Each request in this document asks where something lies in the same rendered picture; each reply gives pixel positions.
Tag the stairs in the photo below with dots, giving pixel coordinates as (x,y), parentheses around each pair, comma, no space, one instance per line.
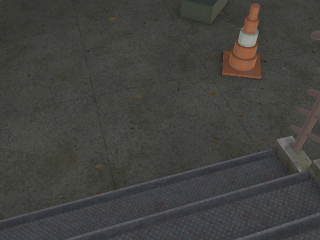
(253,197)

